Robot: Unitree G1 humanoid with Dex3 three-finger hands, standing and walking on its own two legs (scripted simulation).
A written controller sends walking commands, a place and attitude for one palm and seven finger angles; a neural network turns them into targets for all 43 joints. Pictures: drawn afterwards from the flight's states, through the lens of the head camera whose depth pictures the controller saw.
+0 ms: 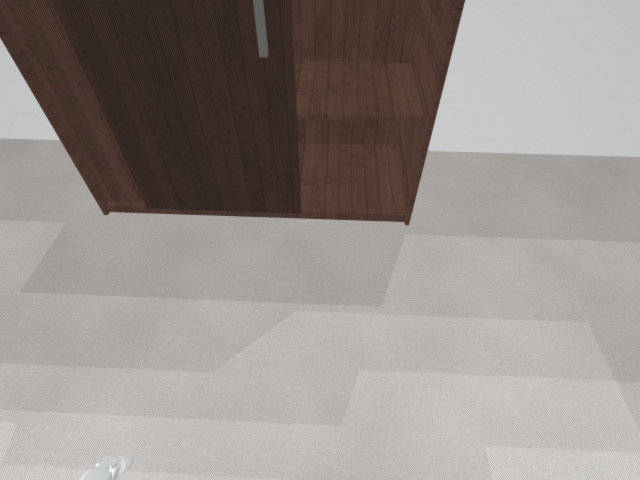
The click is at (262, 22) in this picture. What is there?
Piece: wardrobe's sliding door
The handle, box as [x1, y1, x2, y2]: [253, 0, 267, 56]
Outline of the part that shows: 253,0 259,56 267,56 267,42 263,2 262,0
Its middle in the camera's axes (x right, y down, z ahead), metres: -0.17 -0.67 +1.03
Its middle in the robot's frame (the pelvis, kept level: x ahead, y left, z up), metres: +1.23 +0.23 +0.15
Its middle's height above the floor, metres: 0.92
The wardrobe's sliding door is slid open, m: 0.46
